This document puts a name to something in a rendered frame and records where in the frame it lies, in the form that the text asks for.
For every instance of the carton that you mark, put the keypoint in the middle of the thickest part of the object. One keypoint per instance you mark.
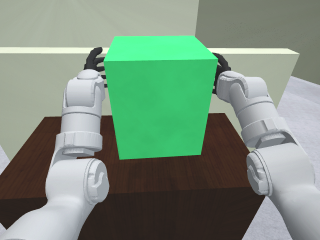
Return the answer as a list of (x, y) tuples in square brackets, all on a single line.
[(160, 90)]

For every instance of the pedestal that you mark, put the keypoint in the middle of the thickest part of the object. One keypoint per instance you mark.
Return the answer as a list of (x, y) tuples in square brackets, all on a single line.
[(191, 197)]

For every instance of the left robot upper arm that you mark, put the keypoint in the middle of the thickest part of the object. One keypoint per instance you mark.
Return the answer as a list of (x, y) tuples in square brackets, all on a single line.
[(73, 188)]

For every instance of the robot left forearm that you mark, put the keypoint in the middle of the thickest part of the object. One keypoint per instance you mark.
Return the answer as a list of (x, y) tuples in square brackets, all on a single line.
[(81, 118)]

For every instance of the robot right hand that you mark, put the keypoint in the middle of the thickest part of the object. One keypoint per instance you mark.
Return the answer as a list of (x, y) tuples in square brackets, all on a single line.
[(220, 69)]

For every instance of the right robot upper arm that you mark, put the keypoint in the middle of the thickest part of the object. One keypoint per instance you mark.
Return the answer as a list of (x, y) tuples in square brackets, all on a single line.
[(284, 174)]

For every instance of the robot right forearm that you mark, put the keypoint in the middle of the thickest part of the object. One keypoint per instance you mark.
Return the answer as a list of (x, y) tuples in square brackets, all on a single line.
[(259, 120)]

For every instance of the robot left hand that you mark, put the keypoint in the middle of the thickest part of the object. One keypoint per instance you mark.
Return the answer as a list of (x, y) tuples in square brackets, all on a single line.
[(92, 61)]

